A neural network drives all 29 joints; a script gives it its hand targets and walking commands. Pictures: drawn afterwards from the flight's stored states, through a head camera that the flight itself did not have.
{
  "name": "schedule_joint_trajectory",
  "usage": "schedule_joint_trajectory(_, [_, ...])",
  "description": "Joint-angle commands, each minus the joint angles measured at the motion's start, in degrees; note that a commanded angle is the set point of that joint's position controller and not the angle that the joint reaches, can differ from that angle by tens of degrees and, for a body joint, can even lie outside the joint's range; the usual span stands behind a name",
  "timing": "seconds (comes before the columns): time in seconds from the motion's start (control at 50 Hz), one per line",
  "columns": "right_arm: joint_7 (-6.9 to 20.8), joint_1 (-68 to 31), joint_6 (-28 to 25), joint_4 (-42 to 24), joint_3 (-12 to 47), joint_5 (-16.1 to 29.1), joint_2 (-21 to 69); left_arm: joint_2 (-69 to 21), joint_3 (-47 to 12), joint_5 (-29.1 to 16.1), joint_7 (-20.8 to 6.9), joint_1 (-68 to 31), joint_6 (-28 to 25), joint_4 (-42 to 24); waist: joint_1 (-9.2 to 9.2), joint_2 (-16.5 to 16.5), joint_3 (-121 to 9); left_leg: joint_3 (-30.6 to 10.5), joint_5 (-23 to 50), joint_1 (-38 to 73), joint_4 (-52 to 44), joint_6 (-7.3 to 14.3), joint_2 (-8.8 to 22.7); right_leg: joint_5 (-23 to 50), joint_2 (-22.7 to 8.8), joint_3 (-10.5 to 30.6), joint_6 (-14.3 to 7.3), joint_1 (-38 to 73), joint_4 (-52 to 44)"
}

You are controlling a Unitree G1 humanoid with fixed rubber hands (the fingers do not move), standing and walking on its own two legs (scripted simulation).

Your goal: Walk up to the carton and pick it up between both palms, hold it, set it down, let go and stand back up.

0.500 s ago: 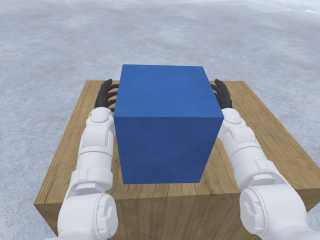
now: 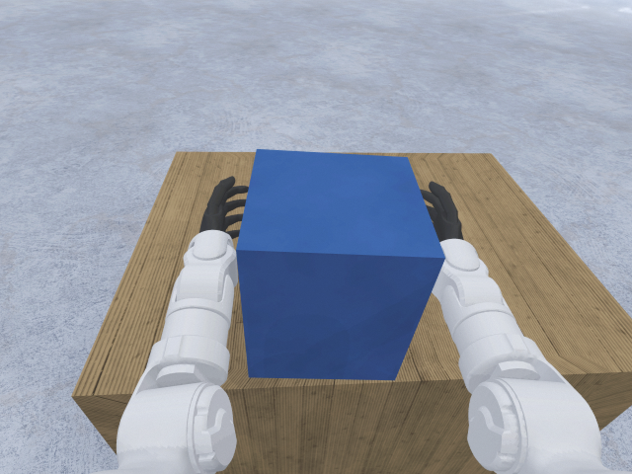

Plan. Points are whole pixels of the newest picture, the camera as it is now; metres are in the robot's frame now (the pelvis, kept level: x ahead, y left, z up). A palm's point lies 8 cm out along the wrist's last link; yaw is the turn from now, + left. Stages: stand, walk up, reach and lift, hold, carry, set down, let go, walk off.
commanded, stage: set down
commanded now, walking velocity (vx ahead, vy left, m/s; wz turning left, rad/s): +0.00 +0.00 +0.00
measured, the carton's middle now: (327, 267) +0.39 +0.02 +0.09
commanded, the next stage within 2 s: none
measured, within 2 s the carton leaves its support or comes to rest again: rests again in 1.08 s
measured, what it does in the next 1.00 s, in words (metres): stands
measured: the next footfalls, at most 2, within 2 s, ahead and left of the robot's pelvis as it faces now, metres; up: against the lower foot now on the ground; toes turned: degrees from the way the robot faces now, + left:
none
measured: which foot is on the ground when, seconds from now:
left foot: down 0.00-1.00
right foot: down 0.00-1.00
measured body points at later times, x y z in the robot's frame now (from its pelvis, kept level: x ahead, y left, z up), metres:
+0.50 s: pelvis +0.00 +0.00 +0.00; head -0.01 +0.03 +0.45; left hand +0.41 +0.18 +0.11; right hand +0.42 -0.13 +0.12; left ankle +0.04 +0.13 -0.75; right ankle -0.02 -0.11 -0.75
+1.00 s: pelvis +0.00 +0.00 +0.00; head +0.00 +0.02 +0.45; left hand +0.41 +0.18 +0.09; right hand +0.41 -0.13 +0.10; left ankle +0.04 +0.13 -0.75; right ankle -0.02 -0.11 -0.75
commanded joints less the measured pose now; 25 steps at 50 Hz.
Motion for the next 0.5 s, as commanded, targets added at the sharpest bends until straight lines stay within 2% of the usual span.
schedule_joint_trajectory(0.0, [7.3, -47.2, -6.4, -13.5, 13.1, -1.0, 28.8, -33.4, -17.0, -3.1, -8.9, -41.2, -3.3, -4.4, 1.74, 4.8, -28.4, 3.8, 14.1, 17.0, 1.4, -1.1, -1.4, 19.9, -0.2, -3.1, 4.2, 0.8, -0.3])
schedule_joint_trajectory(0.18, [8.7, -44.4, -7.4, -10.1, 5.7, -7.2, 27.3, -31.4, -12.9, -1.5, -9.2, -40.5, -5.4, -0.9, 1.17, 4.3, -27.8, 5.1, 10.9, 17.1, 0.2, -1.2, -0.9, 16.8, -0.2, -3.7, 4.4, -0.3, -0.9])
schedule_joint_trajectory(0.24, [9.3, -43.8, -8.5, -9.2, 4.4, -8.7, 26.7, -31.8, -13.4, -1.6, -8.8, -40.9, -6.4, -1.2, 0.66, 5.2, -29.0, 5.3, 12.8, 18.4, 0.7, -1.9, -0.7, 17.1, 0.1, -4.2, 3.9, -1.4, -1.0])
schedule_joint_trajectory(0.42, [9.9, -41.4, -10.7, -7.9, 6.3, -9.1, 28.5, -32.7, -14.8, -1.4, -7.9, -38.7, -8.6, -1.2, 1.63, 5.8, -31.8, 5.3, 19.4, 17.9, 2.4, -2.5, -0.6, 24.4, 0.1, -3.8, 3.7, -0.1, 0.4])
schedule_joint_trajectory(0.48, [10.0, -41.3, -11.1, -8.4, 6.9, -8.9, 28.9, -33.1, -14.9, -1.2, -7.8, -38.0, -8.7, -1.0, 2.01, 6.1, -32.5, 5.3, 19.7, 17.8, 2.5, -2.5, -0.5, 24.6, 0.1, -3.6, 3.6, -0.1, 0.4])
